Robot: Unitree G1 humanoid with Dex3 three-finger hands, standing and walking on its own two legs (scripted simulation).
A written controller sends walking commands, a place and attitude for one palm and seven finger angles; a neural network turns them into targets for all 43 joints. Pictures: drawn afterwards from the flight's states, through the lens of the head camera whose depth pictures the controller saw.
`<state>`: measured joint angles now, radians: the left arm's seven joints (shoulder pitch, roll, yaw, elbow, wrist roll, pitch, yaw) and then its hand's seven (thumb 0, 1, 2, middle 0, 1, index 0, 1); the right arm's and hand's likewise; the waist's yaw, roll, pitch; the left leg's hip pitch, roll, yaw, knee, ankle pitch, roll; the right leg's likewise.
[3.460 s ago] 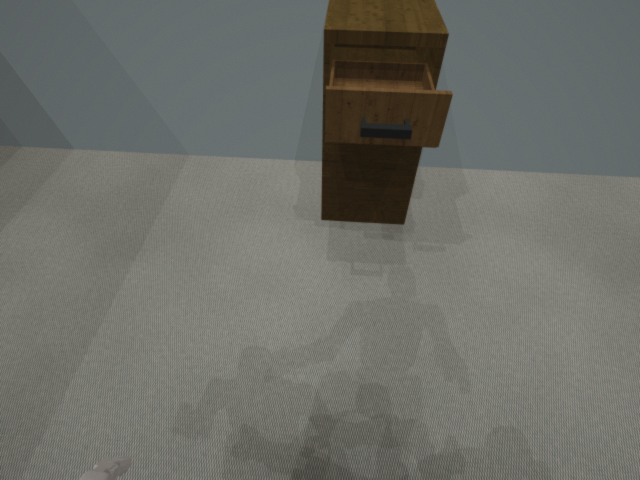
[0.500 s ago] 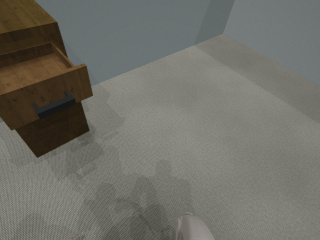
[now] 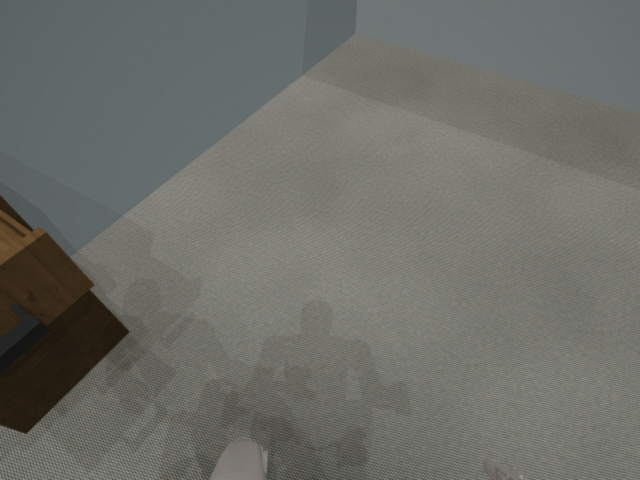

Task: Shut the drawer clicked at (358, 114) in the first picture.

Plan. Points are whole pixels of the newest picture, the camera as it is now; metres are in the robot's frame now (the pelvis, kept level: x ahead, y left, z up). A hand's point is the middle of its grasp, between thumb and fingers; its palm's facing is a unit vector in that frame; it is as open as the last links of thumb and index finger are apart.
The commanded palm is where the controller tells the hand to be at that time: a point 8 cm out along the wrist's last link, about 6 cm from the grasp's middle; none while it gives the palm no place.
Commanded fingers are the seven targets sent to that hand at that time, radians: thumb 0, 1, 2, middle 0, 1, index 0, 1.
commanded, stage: walk to a spot facing it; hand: left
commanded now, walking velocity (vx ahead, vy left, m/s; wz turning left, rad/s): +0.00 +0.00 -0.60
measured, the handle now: out of the picture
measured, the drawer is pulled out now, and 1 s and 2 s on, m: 0.30 0.30 0.30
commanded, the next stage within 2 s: turn to face it in 1.76 s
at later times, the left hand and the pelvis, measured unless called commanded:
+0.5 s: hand out of the picture +0.13 +0.28 -0.17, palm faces -0.22 -0.96 -0.17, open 7.4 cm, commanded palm none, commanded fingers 0.00 0.90 0.90 -0.20 -0.30 -0.20 -0.30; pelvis +0.03 +0.10 +0.01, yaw -18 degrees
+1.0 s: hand (231, 444) +0.18 +0.14 -0.13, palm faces -0.54 -0.80 -0.27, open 7.4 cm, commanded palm none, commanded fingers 0.00 0.90 0.90 -0.20 -0.30 -0.20 -0.30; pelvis +0.00 +0.03 +0.01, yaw -36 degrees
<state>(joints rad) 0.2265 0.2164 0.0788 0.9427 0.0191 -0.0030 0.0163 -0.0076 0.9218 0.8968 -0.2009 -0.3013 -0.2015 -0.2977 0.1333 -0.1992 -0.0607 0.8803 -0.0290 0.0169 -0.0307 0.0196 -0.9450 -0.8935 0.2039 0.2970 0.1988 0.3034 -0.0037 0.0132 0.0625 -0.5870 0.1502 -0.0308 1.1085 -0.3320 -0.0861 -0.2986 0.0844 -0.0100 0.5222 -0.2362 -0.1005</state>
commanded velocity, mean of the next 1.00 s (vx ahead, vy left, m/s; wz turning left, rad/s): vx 0.09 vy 0.00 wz -0.58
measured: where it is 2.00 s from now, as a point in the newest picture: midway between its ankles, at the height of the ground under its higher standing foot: outside the picture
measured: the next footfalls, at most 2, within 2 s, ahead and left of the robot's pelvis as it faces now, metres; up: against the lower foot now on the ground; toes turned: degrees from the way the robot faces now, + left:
left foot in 0.22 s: +0.09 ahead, +0.17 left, +0.00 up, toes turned -5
right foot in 0.80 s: -0.03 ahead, -0.04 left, +0.00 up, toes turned -37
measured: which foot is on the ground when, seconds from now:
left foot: up 0.00-0.20, down 0.22-0.80, up 0.82-1.00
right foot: down 0.00-0.22, up 0.24-0.78, down 0.80-1.00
